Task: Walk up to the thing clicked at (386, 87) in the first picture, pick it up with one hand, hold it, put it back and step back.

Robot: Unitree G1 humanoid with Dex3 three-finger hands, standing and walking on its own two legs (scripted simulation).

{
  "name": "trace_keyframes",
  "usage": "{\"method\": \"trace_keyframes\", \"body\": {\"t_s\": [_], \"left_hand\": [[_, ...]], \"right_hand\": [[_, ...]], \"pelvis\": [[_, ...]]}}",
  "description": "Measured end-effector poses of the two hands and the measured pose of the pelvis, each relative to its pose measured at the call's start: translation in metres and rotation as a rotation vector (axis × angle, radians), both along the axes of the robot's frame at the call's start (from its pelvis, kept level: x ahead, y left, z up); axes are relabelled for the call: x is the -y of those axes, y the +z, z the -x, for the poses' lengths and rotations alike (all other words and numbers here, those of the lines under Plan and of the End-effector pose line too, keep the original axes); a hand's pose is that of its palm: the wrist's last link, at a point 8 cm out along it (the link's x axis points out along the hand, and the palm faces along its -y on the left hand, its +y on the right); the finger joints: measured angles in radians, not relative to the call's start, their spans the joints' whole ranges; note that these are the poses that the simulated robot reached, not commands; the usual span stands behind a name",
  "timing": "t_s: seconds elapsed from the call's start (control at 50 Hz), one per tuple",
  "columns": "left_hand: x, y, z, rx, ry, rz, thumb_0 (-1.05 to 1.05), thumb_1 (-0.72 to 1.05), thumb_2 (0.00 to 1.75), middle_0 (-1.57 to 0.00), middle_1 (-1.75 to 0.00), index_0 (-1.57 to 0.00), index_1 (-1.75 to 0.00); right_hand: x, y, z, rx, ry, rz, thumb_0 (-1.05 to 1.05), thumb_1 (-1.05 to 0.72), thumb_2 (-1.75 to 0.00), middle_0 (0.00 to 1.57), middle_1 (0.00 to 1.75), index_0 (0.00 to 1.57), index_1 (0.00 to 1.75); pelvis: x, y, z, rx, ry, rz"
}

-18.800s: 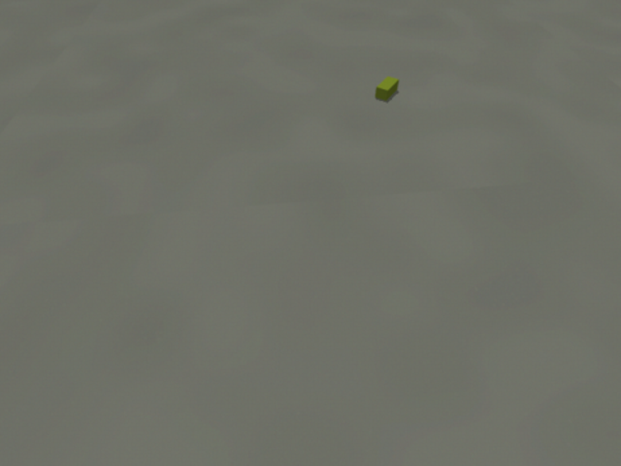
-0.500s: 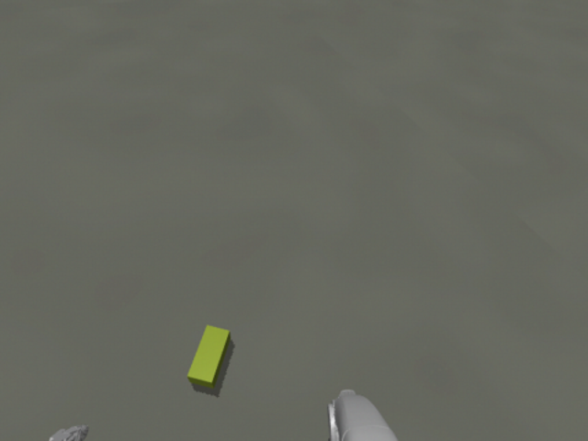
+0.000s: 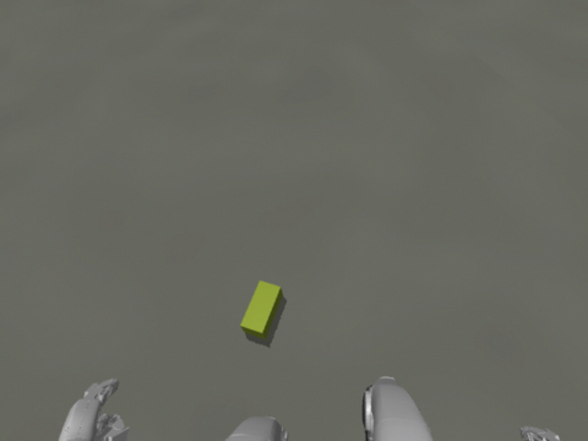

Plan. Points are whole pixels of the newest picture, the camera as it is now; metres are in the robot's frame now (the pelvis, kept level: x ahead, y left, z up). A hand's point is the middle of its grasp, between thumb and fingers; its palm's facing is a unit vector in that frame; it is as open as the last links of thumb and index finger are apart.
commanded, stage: walk up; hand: left
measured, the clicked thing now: (262, 309) +0.54 +0.18 -0.70
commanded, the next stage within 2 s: stand in 1.62 s
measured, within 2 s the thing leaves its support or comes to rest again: neither
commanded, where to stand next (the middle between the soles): +0.09 +0.00 m, yaw -4 degrees
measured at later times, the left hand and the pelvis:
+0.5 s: hand out of the picture +0.01 +0.27 -0.11, palm faces -0.09 -0.91 -0.41, open 7.4 cm; pelvis -0.02 -0.02 +0.03, yaw -5 degrees
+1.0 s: hand (110, 427) +0.16 +0.31 -0.13, palm faces -0.10 -0.87 -0.48, open 7.4 cm; pelvis +0.01 +0.03 +0.01, yaw -5 degrees
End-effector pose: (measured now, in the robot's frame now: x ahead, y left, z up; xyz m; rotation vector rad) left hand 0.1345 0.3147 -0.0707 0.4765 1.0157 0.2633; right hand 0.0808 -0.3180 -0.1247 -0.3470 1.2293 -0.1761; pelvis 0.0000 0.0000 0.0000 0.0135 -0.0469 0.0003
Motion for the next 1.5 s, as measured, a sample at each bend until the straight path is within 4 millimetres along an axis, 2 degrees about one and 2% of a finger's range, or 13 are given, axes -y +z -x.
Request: {"method": "trace_keyframes", "body": {"t_s": [0.08, 0.18, 0.34, 0.48, 0.54, 0.64, 0.78, 0.92, 1.06, 1.14, 1.24, 1.34, 1.5], "left_hand": [[-0.03, -0.009, 0.04, -0.017, 0.053, 0.021, 0.0, 0.9, 0.9, -0.2, -0.3, -0.2, -0.3], [-0.044, -0.003, 0.09, -0.115, 0.113, 0.072, 0.01, 0.91, 0.9, -0.2, -0.3, -0.2, -0.3], [-0.036, 0.004, 0.152, -0.295, 0.114, 0.123, 0.01, 0.91, 0.9, -0.2, -0.3, -0.2, -0.3], [-0.004, 0.005, 0.127, -0.265, 0.04, 0.09, 0.01, 0.91, 0.9, -0.2, -0.3, -0.2, -0.3], [0.011, 0.007, 0.116, -0.2, 0.032, 0.061, 0.01, 0.91, 0.9, -0.2, -0.3, -0.2, -0.3], [0.02, 0.027, 0.103, -0.173, 0.037, 0.015, 0.01, 0.9, 0.9, -0.2, -0.3, -0.21, -0.3], [-0.009, 0.044, 0.069, -0.196, 0.022, -0.086, 0.01, 0.9, 0.9, -0.21, -0.3, -0.21, -0.3], [-0.044, 0.003, 0.003, -0.139, -0.025, -0.055, 0.01, 0.9, 0.9, -0.2, -0.3, -0.2, -0.3], [-0.018, -0.023, -0.024, -0.119, -0.078, 0.063, 0.0, 0.91, 0.9, -0.2, -0.3, -0.2, -0.3], [0.0, -0.03, -0.021, -0.116, -0.13, 0.109, 0.0, 0.91, 0.9, -0.2, -0.3, -0.2, -0.3], [0.016, -0.037, -0.005, -0.097, -0.183, 0.125, 0.0, 0.91, 0.9, -0.2, -0.3, -0.2, -0.3], [0.025, -0.027, 0.045, -0.106, -0.157, 0.125, 0.0, 0.91, 0.9, -0.2, -0.3, -0.2, -0.3], [0.003, 0.012, 0.11, -0.181, -0.057, 0.092, 0.01, 0.9, 0.9, -0.21, -0.3, -0.21, -0.3]], "right_hand": [[-0.011, 0.015, 0.043, 0.002, -0.017, 0.028, 0.01, -0.91, -0.89, 0.2, 0.29, 0.2, 0.3], [-0.019, 0.045, 0.1, -0.063, -0.069, 0.066, 0.01, -0.91, -0.89, 0.2, 0.3, 0.2, 0.3], [0.005, 0.084, 0.109, -0.013, -0.079, 0.108, 0.01, -0.9, -0.89, 0.2, 0.3, 0.21, 0.3], [0.052, 0.065, 0.087, 0.026, -0.088, 0.117, 0.01, -0.9, -0.9, 0.2, 0.3, 0.2, 0.3], [0.057, 0.05, 0.069, 0.022, -0.087, 0.089, 0.01, -0.91, -0.9, 0.2, 0.29, 0.2, 0.3], [0.04, 0.04, 0.025, 0.06, -0.051, -0.003, 0.01, -0.91, -0.9, 0.2, 0.29, 0.2, 0.3], [0.005, 0.023, -0.006, 0.056, -0.08, -0.072, 0.01, -0.91, -0.9, 0.2, 0.29, 0.2, 0.3], [-0.032, 0.005, -0.006, -0.008, -0.084, -0.027, 0.01, -0.91, -0.9, 0.2, 0.29, 0.2, 0.3], [-0.041, 0.03, 0.005, 0.046, -0.106, 0.023, 0.01, -0.91, -0.89, 0.2, 0.3, 0.21, 0.3], [-0.026, 0.043, 0.02, 0.116, -0.126, 0.088, 0.01, -0.9, -0.89, 0.2, 0.3, 0.21, 0.3], [0.01, 0.048, 0.058, 0.173, -0.153, 0.165, 0.01, -0.9, -0.89, 0.2, 0.3, 0.21, 0.3], [0.035, 0.046, 0.108, 0.115, -0.196, 0.171, 0.01, -0.91, -0.89, 0.2, 0.3, 0.2, 0.3], [0.026, 0.052, 0.161, -0.033, -0.204, 0.08, 0.01, -0.91, -0.9, 0.2, 0.29, 0.2, 0.3]], "pelvis": [[-0.016, 0.0, 0.017, 0.041, -0.029, -0.043], [-0.022, 0.025, 0.025, 0.023, 0.012, 0.028], [-0.009, 0.047, 0.028, -0.007, -0.038, 0.03], [0.019, 0.031, 0.018, 0.006, -0.086, 0.02], [0.028, 0.025, 0.008, 0.015, -0.07, 0.048], [0.026, 0.034, -0.009, 0.015, -0.077, 0.042], [0.006, 0.034, -0.02, -0.002, -0.097, 0.009], [-0.021, 0.009, -0.021, -0.011, -0.074, -0.04], [-0.03, 0.016, -0.003, -0.021, -0.108, 0.003], [-0.028, 0.013, 0.01, -0.022, -0.146, -0.002], [-0.015, 0.0, 0.035, -0.001, -0.204, -0.008], [0.002, 0.004, 0.054, 0.021, -0.185, 0.014], [-0.005, 0.035, 0.05, 0.003, -0.178, -0.003]]}}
